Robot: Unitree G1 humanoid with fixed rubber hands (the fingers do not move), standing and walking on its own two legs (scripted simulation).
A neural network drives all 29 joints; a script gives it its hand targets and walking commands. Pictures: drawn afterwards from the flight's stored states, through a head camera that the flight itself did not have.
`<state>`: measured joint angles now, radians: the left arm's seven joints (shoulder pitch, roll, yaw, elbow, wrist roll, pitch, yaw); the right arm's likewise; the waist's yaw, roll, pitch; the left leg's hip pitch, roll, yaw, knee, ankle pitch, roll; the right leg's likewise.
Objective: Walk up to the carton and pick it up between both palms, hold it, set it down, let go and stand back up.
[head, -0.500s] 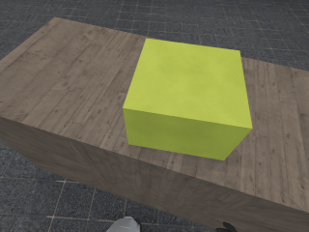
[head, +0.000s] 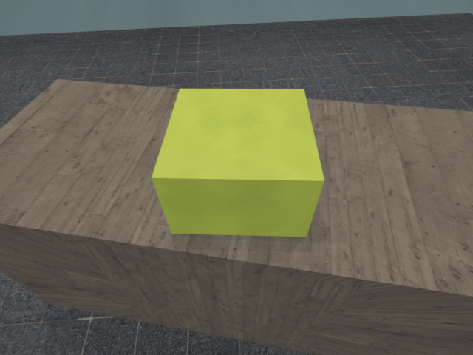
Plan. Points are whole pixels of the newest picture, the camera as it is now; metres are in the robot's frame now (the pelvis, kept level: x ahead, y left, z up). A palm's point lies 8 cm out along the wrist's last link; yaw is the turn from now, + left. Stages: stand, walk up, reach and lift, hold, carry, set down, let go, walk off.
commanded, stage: walk up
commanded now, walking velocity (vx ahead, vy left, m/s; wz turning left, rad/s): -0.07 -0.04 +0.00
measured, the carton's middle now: (239, 158) +0.53 +0.01 +0.01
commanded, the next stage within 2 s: none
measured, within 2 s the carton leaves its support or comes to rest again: neither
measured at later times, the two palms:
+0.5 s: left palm out of the picture -0.06 +0.19 -0.14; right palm out of the picture -0.02 -0.23 -0.13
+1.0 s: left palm out of the picture -0.01 +0.28 -0.14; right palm out of the picture -0.10 -0.16 -0.11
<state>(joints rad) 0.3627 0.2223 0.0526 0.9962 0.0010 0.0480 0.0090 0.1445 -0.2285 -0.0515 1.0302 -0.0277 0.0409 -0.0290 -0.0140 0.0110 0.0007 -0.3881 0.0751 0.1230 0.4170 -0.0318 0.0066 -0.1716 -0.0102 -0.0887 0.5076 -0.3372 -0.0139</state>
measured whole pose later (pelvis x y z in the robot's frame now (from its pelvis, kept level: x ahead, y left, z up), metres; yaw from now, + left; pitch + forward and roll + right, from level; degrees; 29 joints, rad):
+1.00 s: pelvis -0.01 +0.05 +0.02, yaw +1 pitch +0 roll -3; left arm 0.30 0.19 0.03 1.08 0.02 0.01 0.00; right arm 0.44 -0.12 -0.01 1.17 -0.03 -0.04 -0.03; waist -0.04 -0.01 0.03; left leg -0.01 -0.03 0.09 0.28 -0.28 0.08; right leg -0.42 -0.07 -0.07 0.94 -0.36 0.01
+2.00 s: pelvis +0.02 +0.11 +0.01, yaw +2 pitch +0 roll -4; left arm 0.23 0.32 0.10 0.97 0.04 0.08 -0.01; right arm 0.34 -0.15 -0.03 1.03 -0.03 0.01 -0.03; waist -0.04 -0.10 -0.02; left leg -0.20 0.12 -0.01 0.57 -0.36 -0.05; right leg -0.53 0.02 0.05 0.95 -0.37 0.02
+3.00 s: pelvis +0.00 +0.05 +0.01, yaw -1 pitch -4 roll +0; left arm 0.32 0.15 0.00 1.14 0.01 0.00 0.03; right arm 0.26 -0.12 0.00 1.14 -0.01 0.00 -0.04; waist 0.02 -0.02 0.06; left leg -0.09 0.00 0.05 0.38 -0.22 0.02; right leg -0.12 -0.02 -0.10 0.39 -0.21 -0.02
